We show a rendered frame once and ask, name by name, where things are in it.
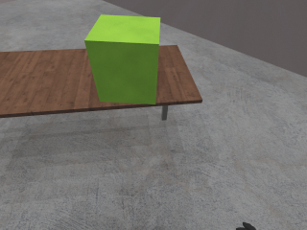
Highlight table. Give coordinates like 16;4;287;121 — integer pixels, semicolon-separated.
0;45;202;121

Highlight carton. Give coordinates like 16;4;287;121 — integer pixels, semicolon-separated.
84;14;160;104

